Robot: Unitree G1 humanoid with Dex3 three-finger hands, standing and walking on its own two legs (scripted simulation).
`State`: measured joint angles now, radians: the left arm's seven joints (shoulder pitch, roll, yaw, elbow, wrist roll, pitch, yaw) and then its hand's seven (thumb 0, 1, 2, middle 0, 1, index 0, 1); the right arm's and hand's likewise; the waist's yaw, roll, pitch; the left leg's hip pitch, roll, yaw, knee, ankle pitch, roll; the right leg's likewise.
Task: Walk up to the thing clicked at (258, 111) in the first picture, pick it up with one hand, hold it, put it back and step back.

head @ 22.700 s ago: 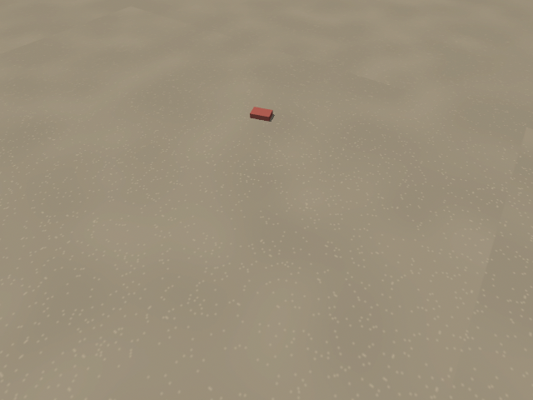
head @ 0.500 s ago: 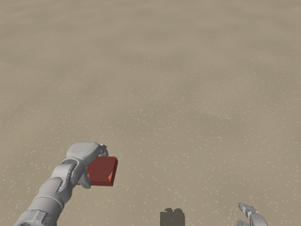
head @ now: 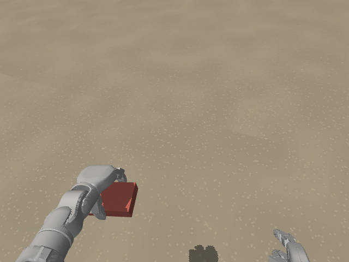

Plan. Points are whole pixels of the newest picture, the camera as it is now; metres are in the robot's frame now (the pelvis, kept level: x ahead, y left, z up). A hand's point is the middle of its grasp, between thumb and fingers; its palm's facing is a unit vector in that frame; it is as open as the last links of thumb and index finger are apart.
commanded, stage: hold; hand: left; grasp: from above
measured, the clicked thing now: (110, 198) +0.29 +0.21 -0.07
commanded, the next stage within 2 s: crouch in 0.46 s
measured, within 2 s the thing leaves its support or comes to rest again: neither
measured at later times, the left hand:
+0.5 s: hand (102, 188) +0.30 +0.23 -0.03, palm faces -0.45 -0.04 -0.89, open 10.8 cm
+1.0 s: hand (111, 199) +0.31 +0.24 -0.13, palm faces -0.43 +0.04 -0.90, open 10.8 cm
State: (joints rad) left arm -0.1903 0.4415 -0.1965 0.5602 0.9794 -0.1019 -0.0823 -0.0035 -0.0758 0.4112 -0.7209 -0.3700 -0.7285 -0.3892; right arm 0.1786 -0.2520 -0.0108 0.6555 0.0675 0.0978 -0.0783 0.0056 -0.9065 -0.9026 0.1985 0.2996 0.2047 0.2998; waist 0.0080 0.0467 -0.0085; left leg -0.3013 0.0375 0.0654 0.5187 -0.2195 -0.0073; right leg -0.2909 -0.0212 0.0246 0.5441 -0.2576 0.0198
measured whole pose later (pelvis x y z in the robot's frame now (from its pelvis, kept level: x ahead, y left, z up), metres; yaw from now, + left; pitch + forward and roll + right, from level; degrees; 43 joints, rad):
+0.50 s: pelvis +0.02 +0.00 +0.00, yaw +0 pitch +1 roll +0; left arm -0.20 0.44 -0.19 0.59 0.99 -0.10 -0.06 0.00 -0.09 0.44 -0.71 -0.39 -0.71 -0.42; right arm 0.18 -0.25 -0.02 0.67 0.07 0.12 -0.08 0.01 -0.91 -0.90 0.20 0.30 0.20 0.30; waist 0.01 0.04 -0.01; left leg -0.28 0.03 0.07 0.49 -0.23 -0.01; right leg -0.27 -0.02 0.02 0.51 -0.26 0.02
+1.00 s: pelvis +0.00 +0.00 -0.04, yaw +2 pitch +13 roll -1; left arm -0.36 0.42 -0.18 0.90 1.17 -0.18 0.22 0.00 -0.08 0.40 -0.72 -0.39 -0.73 -0.41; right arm 0.17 -0.26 -0.06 0.66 0.02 0.14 -0.03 0.00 -0.90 -0.90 0.20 0.30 0.21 0.30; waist -0.03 0.01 -0.09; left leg -0.74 0.05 0.02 0.90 -0.38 -0.01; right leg -0.70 -0.02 -0.01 0.89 -0.41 0.02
